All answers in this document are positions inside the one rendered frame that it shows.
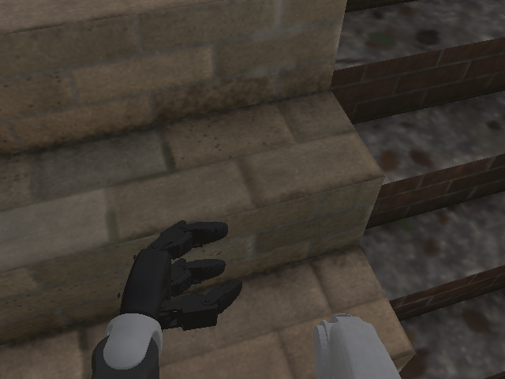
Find robot right thigh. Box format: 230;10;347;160
313;317;401;379

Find left robot forearm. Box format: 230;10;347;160
91;313;163;379

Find left robot hand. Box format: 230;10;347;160
118;220;242;331

